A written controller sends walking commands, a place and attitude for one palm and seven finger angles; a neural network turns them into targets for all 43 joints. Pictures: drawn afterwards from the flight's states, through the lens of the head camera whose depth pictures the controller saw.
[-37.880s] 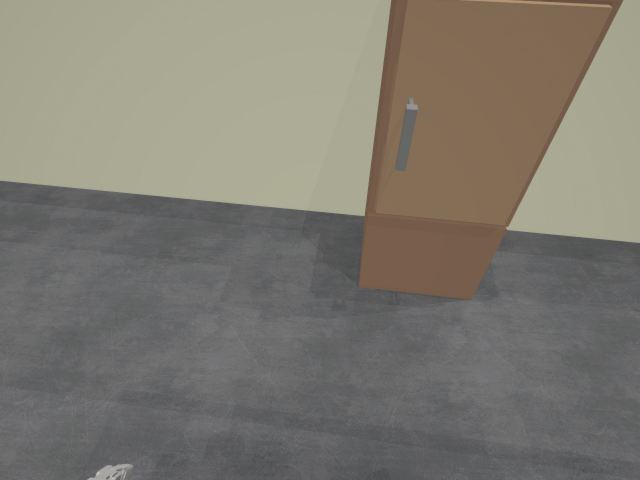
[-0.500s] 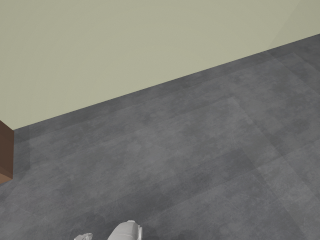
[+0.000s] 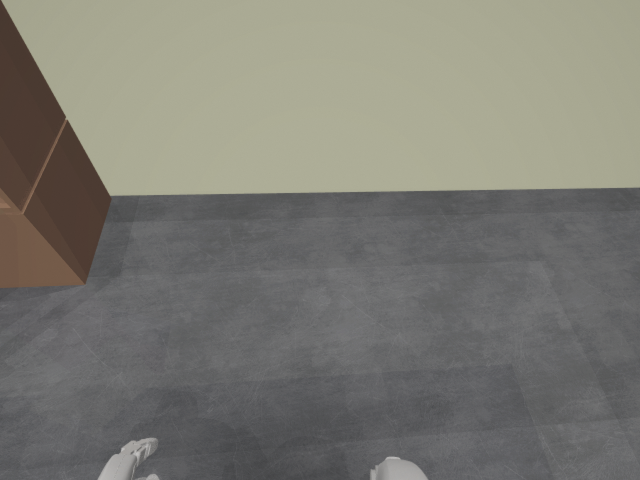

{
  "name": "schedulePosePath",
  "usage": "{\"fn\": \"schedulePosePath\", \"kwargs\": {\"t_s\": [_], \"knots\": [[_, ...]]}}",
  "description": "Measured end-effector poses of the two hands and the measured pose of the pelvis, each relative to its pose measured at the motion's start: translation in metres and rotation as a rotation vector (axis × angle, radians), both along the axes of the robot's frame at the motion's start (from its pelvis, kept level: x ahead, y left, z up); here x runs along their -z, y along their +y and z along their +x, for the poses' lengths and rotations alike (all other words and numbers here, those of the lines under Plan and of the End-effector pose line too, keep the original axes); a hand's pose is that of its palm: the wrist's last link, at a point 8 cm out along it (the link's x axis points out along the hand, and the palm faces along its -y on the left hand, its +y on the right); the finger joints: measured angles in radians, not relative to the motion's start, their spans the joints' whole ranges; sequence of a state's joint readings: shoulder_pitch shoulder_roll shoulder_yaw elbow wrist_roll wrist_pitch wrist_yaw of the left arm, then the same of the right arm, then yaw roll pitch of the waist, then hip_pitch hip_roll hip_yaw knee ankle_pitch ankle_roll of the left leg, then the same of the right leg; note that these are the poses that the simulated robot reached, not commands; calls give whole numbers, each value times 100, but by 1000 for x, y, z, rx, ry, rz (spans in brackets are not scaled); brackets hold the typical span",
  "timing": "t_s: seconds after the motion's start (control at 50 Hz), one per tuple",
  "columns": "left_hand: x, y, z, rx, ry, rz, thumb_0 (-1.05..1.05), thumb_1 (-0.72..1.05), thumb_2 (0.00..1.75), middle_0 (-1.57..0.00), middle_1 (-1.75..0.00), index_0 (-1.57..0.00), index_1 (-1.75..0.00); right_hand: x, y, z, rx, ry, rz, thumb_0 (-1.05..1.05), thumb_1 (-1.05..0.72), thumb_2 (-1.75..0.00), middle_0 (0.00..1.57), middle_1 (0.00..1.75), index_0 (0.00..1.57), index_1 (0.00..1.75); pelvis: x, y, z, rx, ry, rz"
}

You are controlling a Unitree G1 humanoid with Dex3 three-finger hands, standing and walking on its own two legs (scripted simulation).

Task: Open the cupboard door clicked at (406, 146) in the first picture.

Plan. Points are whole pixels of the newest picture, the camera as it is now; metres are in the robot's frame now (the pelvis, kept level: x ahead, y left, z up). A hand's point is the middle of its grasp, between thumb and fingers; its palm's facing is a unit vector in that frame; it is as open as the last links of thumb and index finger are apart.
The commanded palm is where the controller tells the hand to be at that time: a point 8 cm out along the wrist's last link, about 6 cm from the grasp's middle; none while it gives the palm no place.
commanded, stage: turn to face it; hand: left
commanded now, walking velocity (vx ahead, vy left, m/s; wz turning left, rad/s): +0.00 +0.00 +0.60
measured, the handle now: out of the picture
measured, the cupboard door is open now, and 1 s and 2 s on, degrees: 46 46 46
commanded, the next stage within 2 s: take the last steps up to it in 1.36 s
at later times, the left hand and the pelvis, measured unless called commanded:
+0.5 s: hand out of the picture +0.01 +0.15 -0.17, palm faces +0.33 -0.91 -0.25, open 7.3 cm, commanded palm none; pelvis +0.02 -0.05 -0.01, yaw +20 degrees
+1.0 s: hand out of the picture +0.02 +0.19 -0.16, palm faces +0.57 -0.78 -0.26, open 7.4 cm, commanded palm none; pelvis +0.04 -0.05 -0.01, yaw +36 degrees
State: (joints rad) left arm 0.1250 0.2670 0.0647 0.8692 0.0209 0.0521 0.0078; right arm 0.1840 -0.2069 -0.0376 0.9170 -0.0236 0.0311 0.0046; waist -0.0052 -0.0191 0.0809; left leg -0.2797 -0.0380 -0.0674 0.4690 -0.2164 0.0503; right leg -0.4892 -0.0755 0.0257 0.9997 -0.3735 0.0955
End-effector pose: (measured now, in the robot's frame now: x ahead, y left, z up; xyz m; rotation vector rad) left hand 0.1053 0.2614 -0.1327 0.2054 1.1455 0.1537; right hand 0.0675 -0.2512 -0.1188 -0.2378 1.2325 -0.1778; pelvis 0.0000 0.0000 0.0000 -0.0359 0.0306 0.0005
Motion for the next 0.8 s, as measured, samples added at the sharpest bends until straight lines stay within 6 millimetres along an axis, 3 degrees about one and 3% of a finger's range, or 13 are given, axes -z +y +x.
{"fn": "schedulePosePath", "kwargs": {"t_s": [0.18, 0.26, 0.36, 0.46, 0.58, 0.62, 0.68, 0.8], "knots": [[-8, -38, 8, -52, -73, 45, 1, 91, 90, -20, -30, -20, -30, 32, -40, -5, -18, 88, 44, 0, -90, -89, 21, 30, 20, 30, 14, -41, 7, -106, 22, 45], [-14, -55, -16, -105, -36, 55, 1, 91, 90, -20, -30, -21, -30, 37, -55, 13, -61, 105, 47, 1, -91, -89, 20, 30, 20, 30, 9, -50, 10, -171, 4, 48], [-13, -70, -52, -200, 23, 26, 1, 90, 90, -20, -30, -21, -30, 28, -57, 49, -147, 101, 49, 1, -91, -89, 20, 30, 20, 30, 2, -58, 16, -245, -5, 79], [-3, -72, -97, -315, 80, -2, 0, 91, 90, -20, -30, -21, -30, 22, -37, 100, -278, 58, 39, 1, -91, -89, 20, 30, 20, 30, 3, -56, 20, -319, -10, 85], [26, -56, -159, -448, 165, -32, 0, 91, 90, -21, -30, -21, -30, 16, 16, 169, -441, -88, 15, 1, -91, -89, 20, 30, 20, 30, 21, -37, 22, -399, -16, 61], [32, -48, -172, -484, 195, -35, 1, 91, 90, -20, -30, -21, -30, 12, 31, 181, -481, -138, 11, 0, -91, -89, 20, 30, 20, 30, 24, -33, 20, -422, -21, 60], [29, -37, -175, -525, 186, -26, 1, 91, 90, -20, -30, -21, -30, 1, 44, 185, -525, -158, 0, 0, -91, -89, 20, 30, 20, 30, 19, -30, 19, -455, -27, 43], [9, -23, -154, -562, 61, -10, 1, 91, 90, -20, -30, -20, -30, -5, 53, 176, -577, -100, -4, 0, -91, -89, 20, 30, 20, 30, 5, -30, 21, -521, -27, 17]]}}
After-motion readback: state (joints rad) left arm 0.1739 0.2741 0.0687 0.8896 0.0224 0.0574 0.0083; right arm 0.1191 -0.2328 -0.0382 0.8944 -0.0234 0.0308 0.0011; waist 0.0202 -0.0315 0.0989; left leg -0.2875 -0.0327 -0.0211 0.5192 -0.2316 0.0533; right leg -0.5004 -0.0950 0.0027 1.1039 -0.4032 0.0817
